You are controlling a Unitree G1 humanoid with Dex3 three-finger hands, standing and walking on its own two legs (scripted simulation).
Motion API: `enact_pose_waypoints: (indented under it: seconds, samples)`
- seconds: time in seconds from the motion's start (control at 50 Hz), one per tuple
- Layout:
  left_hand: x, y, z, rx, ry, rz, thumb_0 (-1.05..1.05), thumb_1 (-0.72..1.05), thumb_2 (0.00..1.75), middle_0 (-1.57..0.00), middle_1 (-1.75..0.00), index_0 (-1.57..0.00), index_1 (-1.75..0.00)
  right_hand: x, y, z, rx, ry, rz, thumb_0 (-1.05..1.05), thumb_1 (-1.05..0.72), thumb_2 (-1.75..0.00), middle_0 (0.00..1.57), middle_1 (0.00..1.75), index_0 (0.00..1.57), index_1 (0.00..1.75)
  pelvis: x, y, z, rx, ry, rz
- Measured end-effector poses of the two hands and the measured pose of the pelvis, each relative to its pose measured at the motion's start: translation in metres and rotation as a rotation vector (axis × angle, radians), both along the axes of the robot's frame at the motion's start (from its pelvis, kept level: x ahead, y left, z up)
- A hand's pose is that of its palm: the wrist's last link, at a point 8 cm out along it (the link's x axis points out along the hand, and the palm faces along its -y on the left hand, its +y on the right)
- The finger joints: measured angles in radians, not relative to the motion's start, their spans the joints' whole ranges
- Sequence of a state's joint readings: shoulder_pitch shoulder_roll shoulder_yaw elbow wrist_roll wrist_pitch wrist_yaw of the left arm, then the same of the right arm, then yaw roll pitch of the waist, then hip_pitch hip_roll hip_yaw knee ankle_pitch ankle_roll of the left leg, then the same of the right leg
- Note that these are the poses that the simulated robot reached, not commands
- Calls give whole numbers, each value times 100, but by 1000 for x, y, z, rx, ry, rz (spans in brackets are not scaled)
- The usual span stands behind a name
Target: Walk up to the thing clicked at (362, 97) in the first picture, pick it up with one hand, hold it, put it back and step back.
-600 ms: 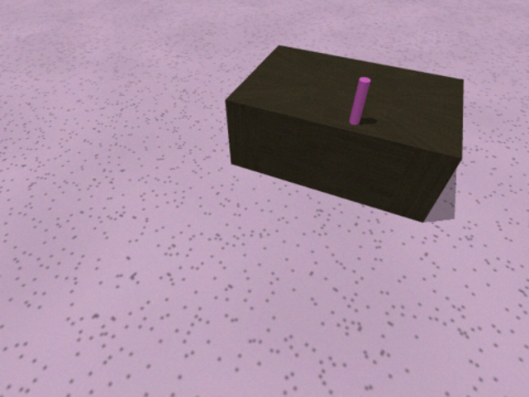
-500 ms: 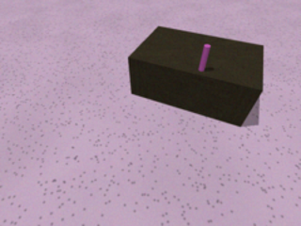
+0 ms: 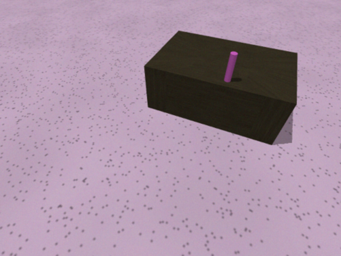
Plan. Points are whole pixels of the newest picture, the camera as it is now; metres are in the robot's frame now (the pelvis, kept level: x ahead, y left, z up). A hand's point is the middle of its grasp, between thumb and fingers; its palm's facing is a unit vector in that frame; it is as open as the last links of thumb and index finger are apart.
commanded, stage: stand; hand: left
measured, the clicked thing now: (230, 67) +1.28 -0.38 -0.26
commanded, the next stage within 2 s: walk up in 0.52 s
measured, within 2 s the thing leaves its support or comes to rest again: neither
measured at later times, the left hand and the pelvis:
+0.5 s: hand out of the picture +0.07 +0.25 -0.16, palm faces -0.04 -0.94 -0.34, open 7.4 cm; pelvis +0.00 +0.00 +0.00, yaw +0 degrees
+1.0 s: hand (116, 244) +0.20 +0.16 -0.15, palm faces -0.18 -0.92 -0.36, open 7.4 cm; pelvis +0.10 -0.11 -0.02, yaw -12 degrees
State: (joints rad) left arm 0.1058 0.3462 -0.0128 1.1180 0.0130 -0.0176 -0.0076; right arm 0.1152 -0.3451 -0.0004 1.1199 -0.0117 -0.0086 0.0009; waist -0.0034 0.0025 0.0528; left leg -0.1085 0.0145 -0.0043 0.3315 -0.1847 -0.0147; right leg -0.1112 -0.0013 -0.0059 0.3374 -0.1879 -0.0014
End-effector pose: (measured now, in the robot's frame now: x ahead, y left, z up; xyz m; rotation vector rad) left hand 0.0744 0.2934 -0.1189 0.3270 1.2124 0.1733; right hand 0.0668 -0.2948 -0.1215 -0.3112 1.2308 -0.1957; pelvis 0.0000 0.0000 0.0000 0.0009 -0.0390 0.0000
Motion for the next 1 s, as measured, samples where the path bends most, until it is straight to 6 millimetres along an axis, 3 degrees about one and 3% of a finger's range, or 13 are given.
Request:
enact_pose_waypoints:
  seconds: [0.56,0.68,0.8,0.88,1.0]
  samples:
    - [-5,4,1,-6,12,-1,1,90,89,-20,-30,-20,-30,4,-2,1,4,-29,2,0,-90,-89,21,30,21,30,2,0,-1,7,5,-19]
    - [24,6,7,10,29,-78,1,90,89,-20,-30,-20,-30,-14,-42,11,-53,-112,-78,0,-90,-89,21,30,21,30,15,-18,-6,24,9,-93]
    - [76,-20,15,41,-7,-147,1,90,90,-20,-30,-20,-30,-27,-108,5,-111,-66,-146,0,-90,-89,21,30,21,30,44,-55,-17,28,-14,-160]
    - [107,-46,5,84,-69,-161,1,90,90,-20,-30,-20,-30,-14,-150,-16,-134,-42,-171,0,-90,-89,21,30,21,30,68,-88,-39,-1,-20,-179]
    - [122,-92,3,19,-43,-160,1,90,89,-20,-30,-20,-30,39,-157,-4,-83,-92,-157,1,-91,-89,20,30,20,30,102,-106,-24,-24,-20,-212]
